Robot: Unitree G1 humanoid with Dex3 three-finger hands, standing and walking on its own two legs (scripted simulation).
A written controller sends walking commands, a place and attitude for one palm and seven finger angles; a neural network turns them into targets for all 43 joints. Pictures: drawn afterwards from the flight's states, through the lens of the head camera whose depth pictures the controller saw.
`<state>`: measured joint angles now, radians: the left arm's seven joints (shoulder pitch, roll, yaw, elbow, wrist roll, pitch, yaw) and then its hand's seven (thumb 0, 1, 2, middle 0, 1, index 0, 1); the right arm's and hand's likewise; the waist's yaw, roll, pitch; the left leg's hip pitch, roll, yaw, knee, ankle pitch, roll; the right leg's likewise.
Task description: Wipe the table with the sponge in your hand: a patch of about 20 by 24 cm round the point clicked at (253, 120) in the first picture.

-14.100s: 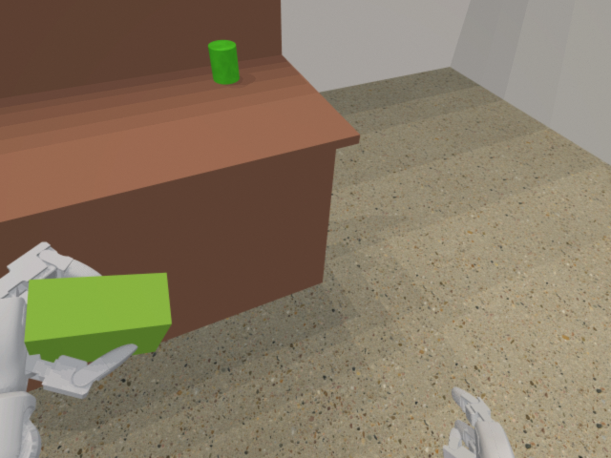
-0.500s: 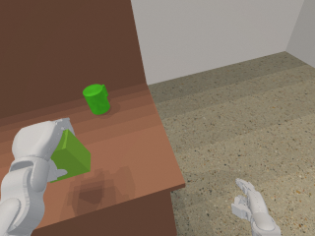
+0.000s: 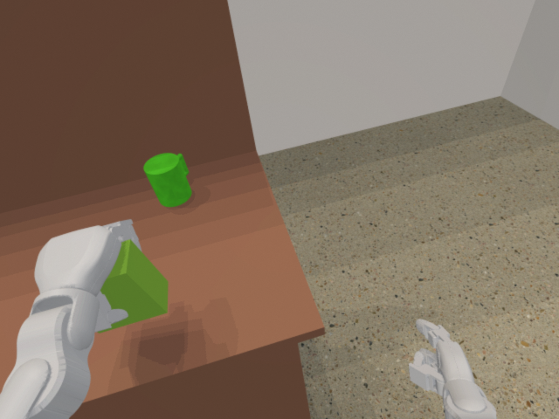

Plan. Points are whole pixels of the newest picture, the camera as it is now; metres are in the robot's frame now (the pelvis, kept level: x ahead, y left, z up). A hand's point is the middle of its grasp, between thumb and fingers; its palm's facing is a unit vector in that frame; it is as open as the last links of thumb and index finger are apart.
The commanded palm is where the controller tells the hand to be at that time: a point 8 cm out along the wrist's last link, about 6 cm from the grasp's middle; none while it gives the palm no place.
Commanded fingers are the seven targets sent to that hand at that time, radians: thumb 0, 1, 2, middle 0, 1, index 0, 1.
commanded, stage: move the sponge above the wiping area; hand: left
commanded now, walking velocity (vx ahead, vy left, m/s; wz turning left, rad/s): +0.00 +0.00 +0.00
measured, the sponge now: (121, 294) +0.23 +0.27 +0.09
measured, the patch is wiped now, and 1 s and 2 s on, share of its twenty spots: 0.00 0.00 0.00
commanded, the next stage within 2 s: lower the sponge onto the table in 1.32 s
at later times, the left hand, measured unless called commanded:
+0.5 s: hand (113, 283) +0.24 +0.27 +0.11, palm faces +0.04 -0.08 -1.00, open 9.8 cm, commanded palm +0.20 +0.27 +0.18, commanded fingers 0.00 0.10 1.30 -1.20 -1.60 -1.20 -1.60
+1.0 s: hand (114, 285) +0.23 +0.27 +0.11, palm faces +0.07 -0.10 -0.99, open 9.8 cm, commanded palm +0.19 +0.27 +0.18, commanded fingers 0.00 0.10 1.30 -1.20 -1.60 -1.20 -1.60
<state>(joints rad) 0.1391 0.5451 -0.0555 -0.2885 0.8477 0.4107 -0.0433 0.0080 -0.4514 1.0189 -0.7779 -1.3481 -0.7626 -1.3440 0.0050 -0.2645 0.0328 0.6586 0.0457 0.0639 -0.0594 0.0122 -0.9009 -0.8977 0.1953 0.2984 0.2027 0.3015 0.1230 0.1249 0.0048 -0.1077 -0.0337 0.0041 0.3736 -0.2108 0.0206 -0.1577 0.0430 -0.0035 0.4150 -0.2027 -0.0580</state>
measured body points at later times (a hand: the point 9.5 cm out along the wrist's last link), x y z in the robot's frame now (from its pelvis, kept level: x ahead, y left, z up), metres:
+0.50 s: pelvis +0.01 +0.00 +0.00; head +0.00 -0.05 +0.45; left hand +0.23 +0.28 +0.16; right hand +0.25 -0.21 -0.09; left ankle +0.00 +0.11 -0.74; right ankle +0.02 -0.08 -0.74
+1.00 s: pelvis +0.01 +0.01 +0.00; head +0.00 -0.05 +0.45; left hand +0.22 +0.27 +0.17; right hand +0.26 -0.19 -0.08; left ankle +0.00 +0.11 -0.74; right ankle +0.02 -0.08 -0.74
